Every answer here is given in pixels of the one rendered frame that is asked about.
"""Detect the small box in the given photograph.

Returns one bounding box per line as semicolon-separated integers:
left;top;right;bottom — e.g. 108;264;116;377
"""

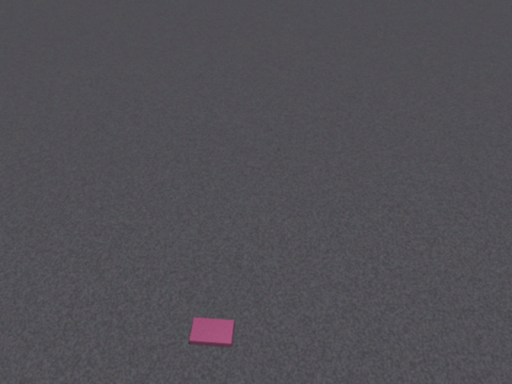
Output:
190;318;235;347

